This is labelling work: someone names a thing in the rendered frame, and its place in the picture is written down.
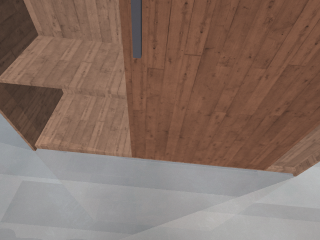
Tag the wardrobe door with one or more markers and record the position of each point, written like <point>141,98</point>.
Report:
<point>303,150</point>
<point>232,83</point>

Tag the handle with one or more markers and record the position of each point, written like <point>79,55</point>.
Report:
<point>136,24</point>

